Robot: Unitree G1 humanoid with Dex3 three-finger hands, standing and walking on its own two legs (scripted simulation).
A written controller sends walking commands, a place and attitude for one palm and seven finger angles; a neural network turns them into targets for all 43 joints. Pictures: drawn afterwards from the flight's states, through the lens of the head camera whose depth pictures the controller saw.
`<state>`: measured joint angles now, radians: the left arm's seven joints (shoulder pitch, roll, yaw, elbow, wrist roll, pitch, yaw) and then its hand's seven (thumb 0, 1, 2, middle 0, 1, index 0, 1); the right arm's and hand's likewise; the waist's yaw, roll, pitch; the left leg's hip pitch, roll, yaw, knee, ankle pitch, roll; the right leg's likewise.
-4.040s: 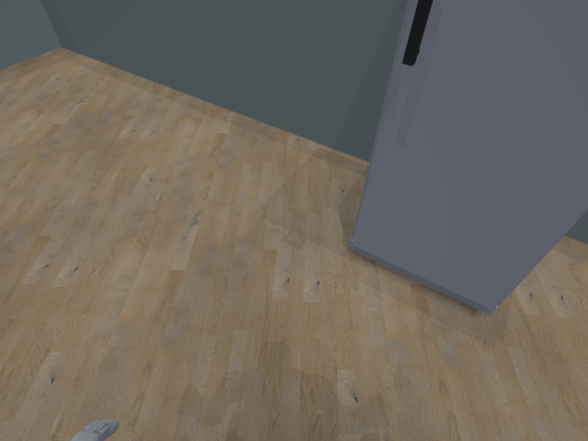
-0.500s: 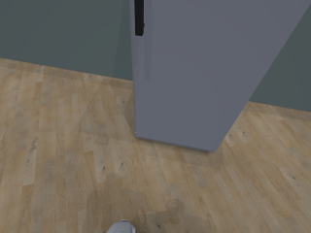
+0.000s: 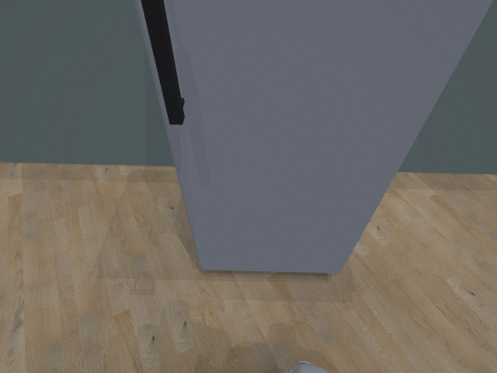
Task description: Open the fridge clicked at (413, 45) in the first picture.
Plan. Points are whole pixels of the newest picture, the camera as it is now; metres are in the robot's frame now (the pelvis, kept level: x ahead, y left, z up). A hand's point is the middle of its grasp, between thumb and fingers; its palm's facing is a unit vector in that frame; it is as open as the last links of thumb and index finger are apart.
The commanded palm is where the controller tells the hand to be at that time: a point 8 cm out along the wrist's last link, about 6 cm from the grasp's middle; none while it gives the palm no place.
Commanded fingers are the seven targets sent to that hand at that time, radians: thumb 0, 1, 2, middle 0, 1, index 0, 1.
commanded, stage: come to a stop and stand still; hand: left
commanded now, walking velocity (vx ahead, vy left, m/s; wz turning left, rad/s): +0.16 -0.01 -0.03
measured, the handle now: (165, 40) +0.57 +0.15 +0.26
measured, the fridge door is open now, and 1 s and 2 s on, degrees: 0 0 0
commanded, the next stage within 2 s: none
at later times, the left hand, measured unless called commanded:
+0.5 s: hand out of the picture +0.13 +0.21 -0.20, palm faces +0.09 -0.98 -0.18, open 7.3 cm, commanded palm none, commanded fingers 0.00 0.90 0.90 -0.20 -0.30 -0.20 -0.30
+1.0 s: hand out of the picture +0.03 +0.21 -0.17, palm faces +0.01 -0.98 -0.21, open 7.4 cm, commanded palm none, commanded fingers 0.00 0.90 0.90 -0.20 -0.30 -0.20 -0.30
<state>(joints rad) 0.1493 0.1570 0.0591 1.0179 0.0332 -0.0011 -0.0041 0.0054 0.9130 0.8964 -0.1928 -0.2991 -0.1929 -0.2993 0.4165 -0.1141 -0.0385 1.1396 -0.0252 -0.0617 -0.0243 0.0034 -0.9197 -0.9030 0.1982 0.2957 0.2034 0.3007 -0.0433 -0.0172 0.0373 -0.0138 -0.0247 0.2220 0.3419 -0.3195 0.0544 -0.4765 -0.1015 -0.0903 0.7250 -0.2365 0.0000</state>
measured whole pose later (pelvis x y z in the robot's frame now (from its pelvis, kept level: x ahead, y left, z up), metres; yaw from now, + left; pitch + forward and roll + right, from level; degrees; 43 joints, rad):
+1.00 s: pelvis +0.01 +0.02 +0.01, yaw -1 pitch -1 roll -1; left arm 0.29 0.19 0.06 1.07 0.02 0.06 0.02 0.01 0.91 0.90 -0.19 -0.30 -0.19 -0.30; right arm 0.29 -0.17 -0.06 1.08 -0.03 0.03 -0.03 0.00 -0.92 -0.90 0.20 0.30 0.21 0.30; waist -0.03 0.00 0.00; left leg -0.28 0.04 0.11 0.30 -0.02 0.04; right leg -0.19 -0.03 -0.07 0.62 -0.44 0.01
